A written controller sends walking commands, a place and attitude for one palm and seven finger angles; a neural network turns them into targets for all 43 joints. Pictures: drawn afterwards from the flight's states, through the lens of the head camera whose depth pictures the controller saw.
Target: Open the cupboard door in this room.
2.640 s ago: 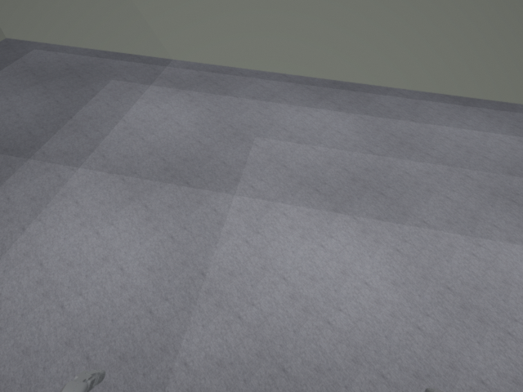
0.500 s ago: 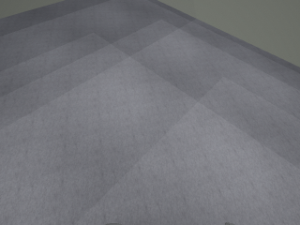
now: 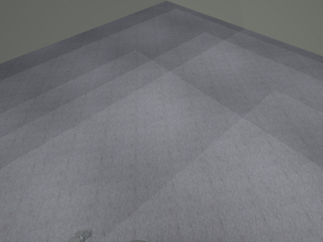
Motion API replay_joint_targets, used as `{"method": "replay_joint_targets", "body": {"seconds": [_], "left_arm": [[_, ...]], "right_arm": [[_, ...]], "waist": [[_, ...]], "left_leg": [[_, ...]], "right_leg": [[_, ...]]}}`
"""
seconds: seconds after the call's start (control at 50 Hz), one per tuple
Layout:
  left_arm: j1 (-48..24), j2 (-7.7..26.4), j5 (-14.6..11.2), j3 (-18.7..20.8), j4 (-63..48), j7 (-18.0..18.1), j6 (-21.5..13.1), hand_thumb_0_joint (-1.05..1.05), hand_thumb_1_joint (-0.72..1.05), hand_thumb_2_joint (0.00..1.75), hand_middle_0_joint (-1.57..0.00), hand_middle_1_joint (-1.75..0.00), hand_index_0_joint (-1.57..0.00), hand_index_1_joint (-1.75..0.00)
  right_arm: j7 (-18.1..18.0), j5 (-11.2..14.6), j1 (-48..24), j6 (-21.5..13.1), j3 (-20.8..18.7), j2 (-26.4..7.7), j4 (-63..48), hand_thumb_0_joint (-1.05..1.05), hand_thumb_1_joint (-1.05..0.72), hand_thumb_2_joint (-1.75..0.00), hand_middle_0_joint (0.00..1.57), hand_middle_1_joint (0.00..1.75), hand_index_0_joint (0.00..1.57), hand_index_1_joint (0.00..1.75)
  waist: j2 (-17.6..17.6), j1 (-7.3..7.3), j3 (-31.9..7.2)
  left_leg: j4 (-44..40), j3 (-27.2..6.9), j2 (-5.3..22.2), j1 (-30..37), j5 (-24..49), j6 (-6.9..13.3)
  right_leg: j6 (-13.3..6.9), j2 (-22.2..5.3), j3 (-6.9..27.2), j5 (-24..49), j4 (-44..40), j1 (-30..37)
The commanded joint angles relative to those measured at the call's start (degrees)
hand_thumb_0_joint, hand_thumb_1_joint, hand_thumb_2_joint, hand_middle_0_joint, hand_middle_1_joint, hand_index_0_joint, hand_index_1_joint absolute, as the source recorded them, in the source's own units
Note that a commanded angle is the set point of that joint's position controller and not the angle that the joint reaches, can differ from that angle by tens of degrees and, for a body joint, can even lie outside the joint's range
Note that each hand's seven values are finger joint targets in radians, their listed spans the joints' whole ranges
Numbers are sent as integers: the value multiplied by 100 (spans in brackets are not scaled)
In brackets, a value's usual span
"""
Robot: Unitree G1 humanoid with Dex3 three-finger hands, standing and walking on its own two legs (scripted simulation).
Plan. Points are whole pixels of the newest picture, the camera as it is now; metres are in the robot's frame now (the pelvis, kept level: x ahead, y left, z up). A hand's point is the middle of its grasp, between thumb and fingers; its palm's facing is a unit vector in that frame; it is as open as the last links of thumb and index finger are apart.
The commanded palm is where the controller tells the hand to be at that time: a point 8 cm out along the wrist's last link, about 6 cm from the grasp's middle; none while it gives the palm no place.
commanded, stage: turn or walk to find it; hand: left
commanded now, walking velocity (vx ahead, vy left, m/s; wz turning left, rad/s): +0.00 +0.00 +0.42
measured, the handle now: out of the picture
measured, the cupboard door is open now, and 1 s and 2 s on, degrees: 0 0 0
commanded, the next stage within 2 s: none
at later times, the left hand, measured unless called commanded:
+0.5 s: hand out of the picture -0.08 +0.24 -0.19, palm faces +0.30 -0.92 -0.23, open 7.4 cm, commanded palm none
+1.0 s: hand out of the picture -0.06 +0.23 -0.15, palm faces +0.42 -0.87 -0.28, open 7.4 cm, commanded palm none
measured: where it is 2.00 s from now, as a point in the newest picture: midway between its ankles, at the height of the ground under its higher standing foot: outside the picture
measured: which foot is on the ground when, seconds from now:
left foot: up 0.00-0.42, down 0.44-0.98, up 1.00-1.00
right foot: down 0.00-0.44, up 0.46-0.96, down 0.98-1.00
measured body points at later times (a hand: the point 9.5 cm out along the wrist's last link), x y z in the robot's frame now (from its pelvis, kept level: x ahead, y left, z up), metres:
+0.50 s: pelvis -0.04 +0.03 -0.01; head -0.03 +0.07 +0.44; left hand -0.10 +0.29 -0.17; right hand +0.11 -0.19 -0.13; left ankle -0.06 +0.13 -0.73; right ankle -0.01 -0.09 -0.71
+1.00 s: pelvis -0.08 +0.00 +0.00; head -0.05 -0.01 +0.45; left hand -0.08 +0.27 -0.13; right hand +0.05 -0.22 -0.16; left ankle -0.06 +0.13 -0.73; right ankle -0.04 -0.11 -0.74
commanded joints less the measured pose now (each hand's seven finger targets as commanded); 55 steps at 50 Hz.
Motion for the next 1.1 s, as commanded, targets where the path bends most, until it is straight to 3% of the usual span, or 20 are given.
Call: {"method": "replay_joint_targets", "body": {"seconds": [0.0,0.06,0.18,0.3,0.34,0.38,0.4,0.42,0.44,0.48,0.56,0.76,0.84,0.9,0.92,0.94,0.96,0.98,1.04,1.08], "left_arm": [[-64,1067,24,275,-444,95,-103,0,90,90,-20,-30,-20,-30],[33,868,25,214,-392,81,-157,0,90,90,-20,-30,-20,-30],[717,996,63,255,-98,95,-158,0,90,90,-20,-30,-20,-30],[868,1234,122,351,73,83,-108,0,90,90,-20,-30,-20,-30],[798,1254,119,370,144,75,-91,0,90,90,-20,-30,-20,-30],[642,1213,48,370,138,58,-40,0,90,90,-20,-30,-20,-30],[715,987,-3,329,60,33,8,0,90,90,-20,-30,-20,-30],[601,614,-9,227,-151,4,42,0,90,90,-20,-30,-20,-30],[271,761,46,194,-210,29,115,0,90,90,-20,-30,-20,-30],[177,747,64,276,-63,-3,170,0,90,90,-20,-30,-20,-30],[544,785,60,288,196,-76,139,0,90,90,-20,-30,-20,-30],[-16,674,17,265,-107,-10,132,0,90,90,-20,-30,-20,-30],[104,595,-13,231,-154,9,97,0,90,90,-20,-30,-20,-30],[501,611,-46,246,-75,38,51,0,90,90,-20,-30,-20,-30],[712,677,-39,270,-35,51,14,0,90,90,-20,-30,-20,-30],[843,1018,22,328,-42,83,-43,0,90,90,-20,-30,-20,-30],[837,1520,104,420,-108,114,-82,0,90,90,-20,-30,-20,-30],[590,1511,44,370,-236,116,-45,0,90,90,-20,-30,-20,-30],[-252,985,6,251,-396,108,-81,0,90,90,-20,-30,-20,-30],[-72,842,6,195,-322,78,-153,0,90,90,-20,-30,-20,-30]], "right_arm": [[67,-67,-79,-25,-172,-556,-323,0,-90,-90,20,30,20,30],[102,-61,163,-15,-132,-426,-168,0,-90,-90,20,30,20,30],[80,-47,-338,-4,-68,-381,-233,0,-90,-90,20,30,20,30],[66,30,-602,-101,36,-252,-316,0,-90,-90,20,30,20,30],[47,53,-452,-148,50,-255,-300,0,-90,-90,20,30,20,30],[44,31,-31,-211,27,-413,-206,0,-90,-90,20,30,20,30],[32,-2,149,-266,-52,-812,-180,0,-90,-90,20,30,20,30],[-3,-22,282,-277,-168,-1330,-216,0,-90,-90,20,30,20,30],[-23,-15,392,-224,-182,-1415,-158,0,-90,-90,20,30,20,30],[-113,-48,-183,-253,-99,-1098,-250,0,-90,-90,20,30,20,30],[-132,-5,-524,-324,-11,-916,-421,0,-90,-90,20,30,20,30],[-109,-52,-53,-267,-99,-925,-371,0,-90,-90,20,30,20,30],[-87,-77,-111,-226,-136,-972,-393,0,-90,-90,20,30,20,30],[-55,-56,-211,-203,-154,-943,-428,0,-90,-90,20,30,20,30],[-39,-26,-277,-191,-150,-871,-463,0,-90,-90,20,30,20,30],[1,25,-224,-182,-138,-607,-492,0,-90,-90,20,30,20,30],[5,29,-178,-192,-73,-238,-632,0,-90,-90,20,30,20,30],[-9,-60,-285,-159,-162,-601,-621,0,-90,-90,20,30,20,30],[85,-67,48,-9,-194,-530,-264,0,-90,-90,20,30,20,30],[105,-55,200,-5,-161,-411,-144,0,-90,-90,20,30,20,30]], "waist": [[-1089,89,33],[-1100,38,29],[-1148,361,-91],[-1417,486,-398],[-1456,382,-534],[-997,95,-654],[126,0,-782],[1611,-76,-604],[984,-186,-543],[1044,2,-170],[420,217,-251],[470,-32,-328],[516,46,-476],[501,228,-689],[343,354,-749],[-447,411,-808],[-2113,450,-604],[-1685,436,-477],[-1022,-43,67],[-1004,-36,53]], "left_leg": [[2469,72,388,-874,13,-113],[2579,291,481,-917,477,-248],[1714,475,631,-901,79,-370],[153,875,587,-105,-385,-242],[-579,982,547,299,-176,-182],[-1874,960,595,1359,1103,-88],[-2362,-1,1299,2065,1828,182],[-2651,-1634,2608,2281,3610,835],[-2619,-1362,2809,1792,3495,1166],[-2809,-1062,2221,1210,2291,1073],[-2774,-573,1671,1365,2566,881],[-2791,-1449,1722,1442,2102,1155],[-2656,-1688,1606,1180,2190,1130],[-2444,-1675,1351,738,1986,908],[-2213,-1493,1134,321,1647,691],[-1500,-1043,707,-467,908,357],[-55,53,-109,-1486,-456,-70],[1025,-18,88,-1190,-839,-57],[2266,42,345,-955,105,-118],[2489,234,377,-1011,468,-231]], "right_leg": [[-492,-1689,1294,377,-1851,-24],[-373,-1413,572,936,-1687,195],[-601,-1700,516,1669,-1511,829],[-725,-1902,325,2552,-1063,954],[-607,-1916,211,2780,-751,931],[-157,-1706,-233,2069,-116,267],[210,-1211,-563,835,814,-582],[609,-505,-602,-1815,1993,-1885],[515,-543,-43,-1863,2664,-1650],[501,-557,252,-1226,3122,-1760],[605,-433,287,-359,3201,-1663],[647,-235,395,-794,1923,-1320],[524,-23,365,-803,1052,-666],[440,108,294,-141,-131,269],[409,20,291,344,-936,906],[208,-712,973,183,-1594,1632],[-370,-2227,2575,46,-2018,1760],[-685,-2591,2432,335,-1998,755],[-404,-1613,1245,401,-1913,-65],[-330,-1334,632,1186,-1675,241]]}}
